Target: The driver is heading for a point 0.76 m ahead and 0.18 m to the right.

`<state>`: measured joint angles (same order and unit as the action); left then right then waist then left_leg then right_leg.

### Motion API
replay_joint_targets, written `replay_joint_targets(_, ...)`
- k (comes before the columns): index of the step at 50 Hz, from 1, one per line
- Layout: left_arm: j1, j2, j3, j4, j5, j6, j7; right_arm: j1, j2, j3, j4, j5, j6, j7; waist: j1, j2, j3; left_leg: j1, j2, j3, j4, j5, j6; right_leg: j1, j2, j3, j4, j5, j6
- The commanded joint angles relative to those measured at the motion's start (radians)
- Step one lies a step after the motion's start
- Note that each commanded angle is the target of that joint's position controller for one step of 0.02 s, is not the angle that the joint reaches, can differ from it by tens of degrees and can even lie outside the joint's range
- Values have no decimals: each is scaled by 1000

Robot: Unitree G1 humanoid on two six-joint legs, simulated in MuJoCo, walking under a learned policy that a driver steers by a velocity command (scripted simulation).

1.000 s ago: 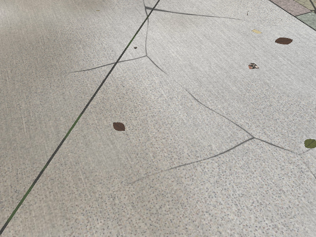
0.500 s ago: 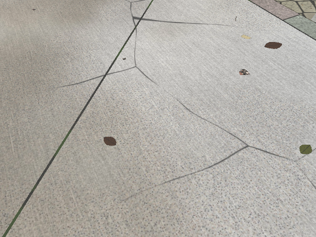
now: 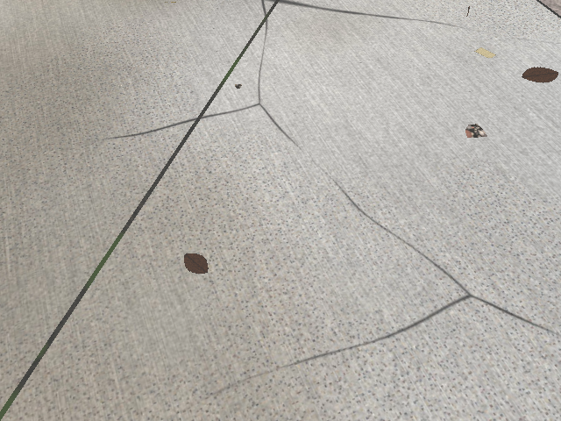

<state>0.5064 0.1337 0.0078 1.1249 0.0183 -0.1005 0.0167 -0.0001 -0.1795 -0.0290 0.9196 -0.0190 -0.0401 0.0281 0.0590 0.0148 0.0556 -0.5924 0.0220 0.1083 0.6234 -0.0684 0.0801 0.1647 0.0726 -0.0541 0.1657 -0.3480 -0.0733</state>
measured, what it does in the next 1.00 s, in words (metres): walks ahead, turning right: left foot, then right foot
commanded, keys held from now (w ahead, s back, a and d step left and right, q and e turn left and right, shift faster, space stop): w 0.12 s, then w+e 0.84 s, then no key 0.04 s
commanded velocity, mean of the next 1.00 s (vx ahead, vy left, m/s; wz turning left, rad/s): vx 0.49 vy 0.00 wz -0.39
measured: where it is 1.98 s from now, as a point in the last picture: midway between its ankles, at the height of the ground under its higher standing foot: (366, 311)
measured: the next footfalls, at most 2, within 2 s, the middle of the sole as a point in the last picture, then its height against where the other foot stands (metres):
left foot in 0.08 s outside the picture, level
right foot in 0.62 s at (351, 406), level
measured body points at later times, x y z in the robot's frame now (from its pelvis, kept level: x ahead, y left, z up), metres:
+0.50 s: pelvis +0.29 +0.01 +0.01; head +0.32 +0.01 +0.45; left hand +0.46 +0.21 -0.13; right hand +0.19 -0.20 -0.14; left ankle +0.18 +0.08 -0.73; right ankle +0.44 -0.13 -0.69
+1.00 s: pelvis +0.56 -0.07 +0.01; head +0.59 -0.10 +0.46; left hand +0.65 +0.19 -0.12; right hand +0.64 -0.36 -0.10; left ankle +0.78 +0.02 -0.67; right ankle +0.46 -0.08 -0.73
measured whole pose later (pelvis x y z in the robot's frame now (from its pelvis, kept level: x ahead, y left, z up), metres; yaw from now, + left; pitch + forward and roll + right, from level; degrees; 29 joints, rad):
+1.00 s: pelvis +0.56 -0.07 +0.01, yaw -27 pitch +2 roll +0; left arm 0.40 0.24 0.07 0.94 0.00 -0.05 0.00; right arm 0.04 -0.24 -0.04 0.78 -0.04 -0.03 0.02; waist 0.07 0.04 0.05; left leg -0.68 0.11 -0.03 0.78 -0.06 -0.04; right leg -0.02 0.15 0.11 0.27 -0.27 -0.13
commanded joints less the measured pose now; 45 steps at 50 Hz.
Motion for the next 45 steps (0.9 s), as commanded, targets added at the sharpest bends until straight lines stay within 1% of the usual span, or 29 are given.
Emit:
replay_joint_targets(1, 12, 167, 30, -20, 4, -10, 11, 60, -87, -25, -35, 2, -18, -16, -94, -110, 17, 186, -70, 26, -44, -50, 55, -79, -278, 57, 156, 1071, -79)
replay_joint_targets(2, -1, 177, 33, -22, 7, -5, 12, 188, -109, -39, 6, 3, -25, -23, -145, -107, -50, 304, -94, 24, -70, -74, 75, -68, -272, 48, 307, 1131, -71)
replay_joint_targets(3, -17, 183, 36, -26, 2, 0, 9, 346, -132, -54, 57, -4, -34, -32, -213, -88, -126, 501, -79, 4, -138, -48, 98, -145, -246, 27, 509, 1032, -59)
replay_joint_targets(4, -1, 145, 26, -51, -4, 1, 2, 500, -210, -78, 85, -31, -39, -42, -250, 3, -236, 732, 135, -236, -158, -213, 146, -339, -194, -3, 810, 674, -50)
replay_joint_targets(5, 128, 33, 12, -59, -35, 6, -14, 501, -273, -91, 77, -40, -34, -34, -162, 206, -332, 949, 416, -784, -291, -284, 317, -699, 11, 1, 1202, -186, -15)
replay_joint_targets(6, 18, 143, 39, -70, -12, 11, -12, 408, -227, -85, 70, 1, -23, -25, -158, 46, -254, 845, 358, -811, -384, -447, 290, -798, -39, 115, 1249, -114, -38)
replay_joint_targets(7, -87, 151, 44, -109, -8, 8, -16, 290, -164, -67, 47, 10, -28, -23, -121, 23, -100, 680, 334, -624, -415, -438, 242, -823, -94, 113, 1198, -3, -45)
replay_joint_targets(8, -122, 136, 44, -115, -7, 6, -17, 243, -109, -52, 43, 5, -40, -20, -94, -27, -38, 551, 295, -512, -451, -303, 205, -772, -126, 112, 1139, 55, -45)
replay_joint_targets(10, -82, 93, 43, -99, 14, 33, -25, 260, -46, -30, 72, 2, -60, -30, -35, -9, -9, 413, 226, -328, -477, -123, 136, -659, -158, 117, 1055, 80, -27)
replay_joint_targets(12, -81, 72, 44, -104, 18, 58, -33, 316, -59, -28, 93, 3, -78, -36, -20, 6, 0, 388, 209, -241, -491, -27, 119, -653, -159, 106, 1018, 94, -15)
replay_joint_targets(15, -200, 85, 47, -155, 15, 79, -43, 364, -97, -33, 100, 1, -87, -39, -26, 21, 36, 411, 193, -141, -524, 20, 92, -772, -178, 88, 947, 197, -2)
replay_joint_targets(17, -288, 91, 47, -190, 9, 78, -49, 394, -92, -29, 101, 1, -87, -40, -43, 23, 53, 440, 175, -81, -528, 93, 66, -829, -176, 70, 861, 278, 5)
replay_joint_targets(20, -396, 77, 37, -231, 2, 70, -55, 427, -89, -22, 104, 4, -87, -45, -66, 31, 61, 480, 152, 5, -508, 237, 35, -815, -155, 11, 675, 369, 10)
replay_joint_targets(24, -517, 70, 27, -283, 4, 67, -58, 510, -103, -21, 128, 4, -80, -62, -106, 39, 66, 623, 183, 64, -462, 411, 26, -803, -120, -76, 502, 370, -14)
replay_joint_targets(25, -524, 75, 28, -291, 6, 65, -58, 519, -109, -22, 133, 1, -76, -66, -104, 42, 61, 664, 194, 78, -432, 491, 24, -793, -104, -92, 477, 341, -27)
replay_joint_targets(27, -485, 93, 38, -287, 10, 65, -54, 510, -131, -27, 132, 0, -69, -77, -73, 68, 25, 725, 212, 110, -327, 770, 15, -720, -53, -125, 458, 252, -64)
replay_joint_targets(29, -360, 125, 56, -255, 13, 65, -49, 481, -161, -37, 122, -6, -55, -85, -10, 104, -44, 745, 231, 132, -128, 963, 16, -590, 4, -141, 451, 146, -114)
replay_joint_targets(30, -263, 152, 71, -226, 16, 61, -47, 467, -175, -42, 110, -8, -48, -81, 30, 110, -98, 719, 237, 130, 31, 921, 24, -479, 25, -126, 410, 119, -143)
replay_joint_targets(31, -133, 191, 92, -189, 27, 55, -41, 437, -184, -46, 91, -3, -45, -72, 103, 73, -155, 594, 221, 144, 270, 735, 11, -284, 8, -63, 308, 139, -182)
replay_joint_targets(32, -73, 281, 119, -183, 32, 55, -30, 432, -126, -37, 49, -5, -50, -60, 104, -69, -235, 341, 147, 138, 591, 92, -10, -66, -237, 244, 304, 113, -248)
replay_joint_targets(33, -102, 341, 132, -205, 20, 68, -33, 421, -87, -34, -30, 18, -57, -38, 43, -236, -296, -63, -84, -15, 891, -493, -52, 151, -435, 811, 148, 107, -426)
replay_joint_targets(34, -133, 305, 123, -201, 0, 77, -28, 295, -143, -40, -50, 5, -70, -32, 51, -44, -173, -193, 6, -148, 862, -373, -36, 77, -399, 685, 96, 83, -371)
replay_joint_targets(35, -189, 265, 112, -208, -5, 76, -23, 263, -144, -39, -71, 15, -84, -27, 18, -15, -88, -178, 41, -145, 777, -271, -35, -48, -375, 570, 72, 154, -325)
replay_joint_targets(36, -232, 221, 101, -212, -3, 69, -22, 281, -140, -40, -58, 13, -86, -31, -35, 61, -32, -115, 70, -141, 688, -232, -44, -160, -327, 478, 57, 299, -277)
replay_joint_targets(37, -250, 204, 94, -216, -10, 60, -15, 290, -133, -40, -59, -6, -69, -32, -65, 67, -20, -53, 87, -143, 629, -227, -63, -234, -281, 400, 56, 407, -252)
replay_joint_targets(38, -256, 193, 87, -218, -15, 49, -12, 311, -116, -37, -57, -23, -47, -29, -85, 42, -32, 3, 96, -143, 585, -224, -80, -279, -243, 345, 53, 472, -236)
replay_joint_targets(39, -239, 200, 86, -215, -21, 38, -11, 308, -111, -37, -66, -30, -29, -25, -93, 25, -37, 16, 95, -134, 554, -229, -96, -295, -222, 321, 55, 534, -233)
replay_joint_targets(42, -175, 244, 94, -208, -22, 25, -12, 218, -106, -34, -114, -30, -3, -16, -78, -22, -25, -26, 92, -99, 438, -153, -129, -319, -177, 279, 51, 619, -209)
replay_joint_targets(45, -103, 244, 93, -209, -19, 32, -15, 78, -117, -30, -172, -25, 2, -12, -27, -57, -11, -90, 78, -88, 296, -43, -138, -276, -159, 293, 56, 628, -169)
